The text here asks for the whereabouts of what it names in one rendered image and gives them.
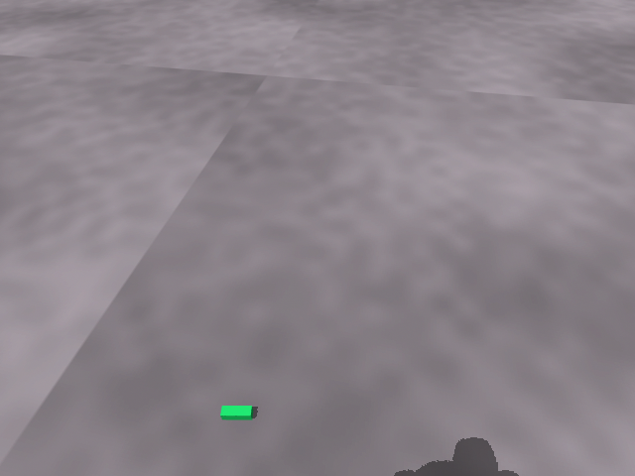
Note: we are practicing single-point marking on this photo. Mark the small box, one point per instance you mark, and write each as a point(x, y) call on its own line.
point(237, 412)

